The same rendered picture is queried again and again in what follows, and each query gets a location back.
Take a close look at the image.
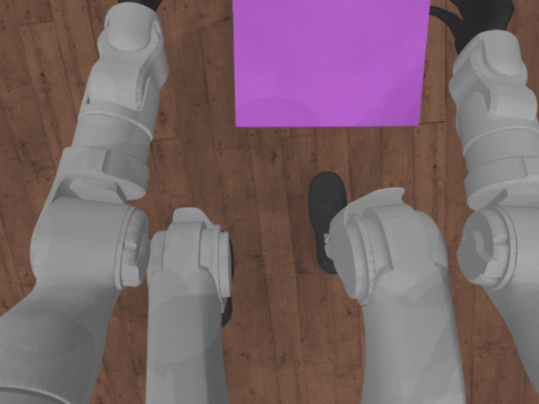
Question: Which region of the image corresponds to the robot right thigh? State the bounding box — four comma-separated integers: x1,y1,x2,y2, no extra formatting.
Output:
337,204,467,404

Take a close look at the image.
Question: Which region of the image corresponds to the robot left forearm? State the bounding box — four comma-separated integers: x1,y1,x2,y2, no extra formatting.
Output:
30,2,168,277

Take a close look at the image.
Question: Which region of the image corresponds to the robot right forearm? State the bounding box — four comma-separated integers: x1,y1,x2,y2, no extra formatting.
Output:
449,29,539,211

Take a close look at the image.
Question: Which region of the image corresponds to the right robot hand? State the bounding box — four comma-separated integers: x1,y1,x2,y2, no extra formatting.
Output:
430,0,515,55

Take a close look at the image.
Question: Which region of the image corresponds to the right robot shin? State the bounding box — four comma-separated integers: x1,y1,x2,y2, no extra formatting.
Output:
324,188,449,281

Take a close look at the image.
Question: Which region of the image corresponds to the carton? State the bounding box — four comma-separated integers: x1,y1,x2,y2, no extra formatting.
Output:
232,0,430,127

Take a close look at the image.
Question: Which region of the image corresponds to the robot right upper arm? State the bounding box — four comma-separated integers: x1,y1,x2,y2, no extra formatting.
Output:
456,205,539,395

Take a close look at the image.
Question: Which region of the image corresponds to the robot left upper arm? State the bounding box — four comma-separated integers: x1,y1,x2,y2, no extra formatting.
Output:
0,197,151,404

